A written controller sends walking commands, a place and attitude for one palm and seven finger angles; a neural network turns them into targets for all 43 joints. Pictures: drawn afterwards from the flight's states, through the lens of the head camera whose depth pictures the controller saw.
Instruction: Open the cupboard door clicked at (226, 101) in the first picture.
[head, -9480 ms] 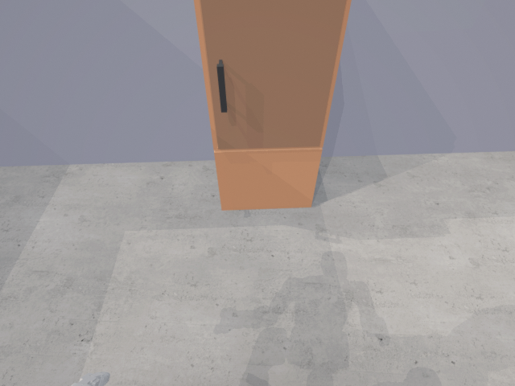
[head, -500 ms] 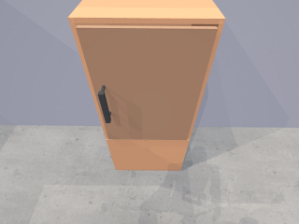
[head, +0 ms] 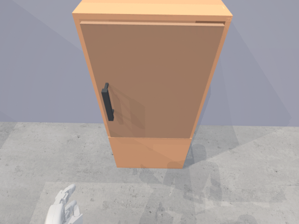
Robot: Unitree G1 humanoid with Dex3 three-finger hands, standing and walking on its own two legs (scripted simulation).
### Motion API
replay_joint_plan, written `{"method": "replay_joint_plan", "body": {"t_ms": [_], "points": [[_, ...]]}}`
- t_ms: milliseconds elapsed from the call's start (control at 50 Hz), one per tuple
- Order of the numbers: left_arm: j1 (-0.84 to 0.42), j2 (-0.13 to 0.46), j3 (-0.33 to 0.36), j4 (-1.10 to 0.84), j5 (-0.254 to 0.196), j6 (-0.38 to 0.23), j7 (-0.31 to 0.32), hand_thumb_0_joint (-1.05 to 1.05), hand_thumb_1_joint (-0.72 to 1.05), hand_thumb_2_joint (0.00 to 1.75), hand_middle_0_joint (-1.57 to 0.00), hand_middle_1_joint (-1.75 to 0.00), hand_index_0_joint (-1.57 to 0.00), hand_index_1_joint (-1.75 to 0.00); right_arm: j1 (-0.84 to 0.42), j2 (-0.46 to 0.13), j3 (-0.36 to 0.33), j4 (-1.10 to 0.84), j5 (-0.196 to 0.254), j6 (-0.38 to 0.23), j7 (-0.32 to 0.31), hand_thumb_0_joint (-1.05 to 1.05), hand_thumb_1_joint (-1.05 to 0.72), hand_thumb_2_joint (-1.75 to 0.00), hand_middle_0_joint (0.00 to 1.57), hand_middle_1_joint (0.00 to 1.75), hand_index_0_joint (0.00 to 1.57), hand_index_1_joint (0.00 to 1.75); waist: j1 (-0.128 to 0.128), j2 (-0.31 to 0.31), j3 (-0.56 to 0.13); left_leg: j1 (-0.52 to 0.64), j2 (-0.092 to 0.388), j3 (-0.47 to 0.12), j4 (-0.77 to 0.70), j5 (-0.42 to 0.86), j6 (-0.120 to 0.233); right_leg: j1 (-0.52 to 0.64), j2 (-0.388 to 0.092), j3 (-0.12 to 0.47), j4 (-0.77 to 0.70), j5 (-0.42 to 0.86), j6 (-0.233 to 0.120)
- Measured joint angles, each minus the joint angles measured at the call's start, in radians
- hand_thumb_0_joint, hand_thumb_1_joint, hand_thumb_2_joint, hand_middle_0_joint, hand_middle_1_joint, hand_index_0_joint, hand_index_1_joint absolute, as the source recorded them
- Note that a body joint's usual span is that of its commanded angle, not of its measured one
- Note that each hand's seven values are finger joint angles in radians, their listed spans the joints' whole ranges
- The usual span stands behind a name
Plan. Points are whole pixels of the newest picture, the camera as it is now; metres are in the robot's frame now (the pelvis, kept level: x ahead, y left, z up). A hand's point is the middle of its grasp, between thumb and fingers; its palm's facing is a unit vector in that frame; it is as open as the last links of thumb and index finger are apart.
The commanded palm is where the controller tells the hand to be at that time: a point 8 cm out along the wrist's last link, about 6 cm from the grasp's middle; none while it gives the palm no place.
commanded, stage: raise the hand with hooked fingers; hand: left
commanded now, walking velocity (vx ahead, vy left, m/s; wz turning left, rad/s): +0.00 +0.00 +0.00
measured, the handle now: (109, 102) +0.56 +0.20 -0.05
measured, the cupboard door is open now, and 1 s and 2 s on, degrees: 0 0 0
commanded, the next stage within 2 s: move the hooked fingers beside the handle in 1.96 s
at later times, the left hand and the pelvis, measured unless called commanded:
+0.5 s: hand (82, 208) +0.17 +0.19 -0.05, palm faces -0.01 -1.00 -0.08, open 9.9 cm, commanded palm +0.15 +0.26 -0.05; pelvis -0.04 -0.03 -0.11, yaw +1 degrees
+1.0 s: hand (69, 196) +0.20 +0.24 -0.06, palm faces -0.02 -1.00 -0.04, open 12.8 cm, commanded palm +0.18 +0.30 -0.04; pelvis -0.05 +0.00 -0.10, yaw +0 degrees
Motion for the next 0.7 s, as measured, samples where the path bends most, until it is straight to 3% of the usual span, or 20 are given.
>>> {"method": "replay_joint_plan", "body": {"t_ms": [80,160,220,280,420,480,600,640,700], "points": [[-0.107,0.004,0.080,-0.061,-0.043,-0.218,-0.093,0.01,0.82,0.86,-0.21,-0.35,-0.20,-0.36,-0.081,-0.028,-0.032,-0.124,-0.016,-0.043,0.013,0.02,-0.91,-0.90,0.20,0.29,0.20,0.30,-0.023,0.008,-0.068,-0.171,0.011,-0.010,0.144,-0.044,-0.006,-0.166,0.004,-0.006,0.136,-0.043,-0.003],[-0.141,0.030,0.150,-0.022,-0.120,-0.468,-0.308,0.01,0.75,0.83,-0.21,-0.40,-0.21,-0.41,-0.161,-0.037,-0.060,-0.252,-0.023,-0.063,0.049,0.01,-0.91,-0.90,0.20,0.29,0.20,0.30,-0.010,-0.038,-0.110,-0.384,0.035,-0.005,0.346,-0.118,-0.023,-0.388,0.020,0.008,0.348,-0.118,-0.017],[-0.109,0.044,0.177,0.009,-0.162,-0.549,-0.460,0.01,0.68,0.80,-0.22,-0.44,-0.21,-0.45,-0.196,-0.065,-0.074,-0.336,-0.018,-0.072,0.061,0.01,-0.91,-0.90,0.20,0.29,0.20,0.30,0.007,-0.056,-0.120,-0.526,0.048,-0.022,0.497,-0.174,-0.034,-0.523,0.028,-0.003,0.493,-0.176,-0.029],[-0.055,0.047,0.196,-0.014,-0.197,-0.522,-0.521,0.01,0.61,0.78,-0.23,-0.49,-0.22,-0.49,-0.210,-0.090,-0.080,-0.391,-0.016,-0.073,0.052,0.01,-0.91,-0.90,0.20,0.29,0.20,0.30,0.034,-0.056,-0.124,-0.634,0.056,-0.050,0.619,-0.220,-0.046,-0.617,0.033,-0.024,0.604,-0.224,-0.043],[-0.039,0.058,0.215,-0.231,-0.222,-0.499,-0.489,0.02,0.45,0.71,-0.24,-0.59,-0.23,-0.59,-0.213,-0.064,-0.034,-0.367,-0.021,-0.068,0.011,0.01,-0.91,-0.90,0.20,0.29,0.20,0.30,0.075,-0.010,-0.120,-0.754,0.069,-0.121,0.772,-0.274,-0.059,-0.695,0.050,-0.085,0.713,-0.273,-0.063],[-0.114,0.088,0.208,-0.256,-0.221,-0.452,-0.519,0.02,0.38,0.68,-0.24,-0.63,-0.23,-0.64,-0.205,-0.031,0.000,-0.340,-0.015,-0.054,0.002,0.01,-0.90,-0.90,0.20,0.29,0.20,0.30,0.065,0.019,-0.116,-0.773,0.072,-0.133,0.782,-0.270,-0.059,-0.706,0.055,-0.095,0.711,-0.265,-0.063],[-0.197,0.139,0.240,-0.163,-0.245,-0.237,-0.556,0.01,0.24,0.62,-0.25,-0.72,-0.25,-0.73,-0.138,0.017,0.029,-0.328,0.002,0.002,-0.002,0.02,-0.90,-0.89,0.20,0.30,0.20,0.30,0.014,0.045,-0.117,-0.750,0.076,-0.098,0.716,-0.235,-0.048,-0.702,0.058,-0.063,0.655,-0.223,-0.049],[-0.180,0.135,0.263,-0.152,-0.253,-0.216,-0.530,0.01,0.19,0.60,-0.26,-0.75,-0.25,-0.76,-0.105,0.015,0.021,-0.329,0.001,0.007,0.000,0.02,-0.90,-0.89,0.21,0.30,0.20,0.30,0.003,0.046,-0.123,-0.736,0.076,-0.082,0.690,-0.226,-0.042,-0.694,0.058,-0.050,0.632,-0.210,-0.043],[-0.148,0.123,0.295,-0.152,-0.257,-0.265,-0.483,0.01,0.13,0.57,-0.26,-0.80,-0.25,-0.80,-0.064,-0.002,0.002,-0.321,-0.002,0.001,0.002,0.02,-0.90,-0.90,0.21,0.30,0.20,0.30,0.000,0.039,-0.135,-0.726,0.075,-0.067,0.671,-0.220,-0.034,-0.690,0.056,-0.035,0.614,-0.200,-0.035]]}}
